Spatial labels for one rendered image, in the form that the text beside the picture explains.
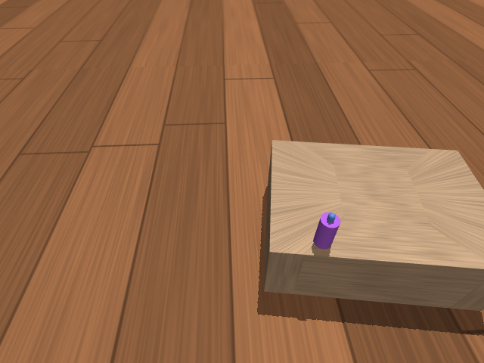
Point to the bottle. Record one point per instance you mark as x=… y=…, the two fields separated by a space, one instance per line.
x=326 y=230

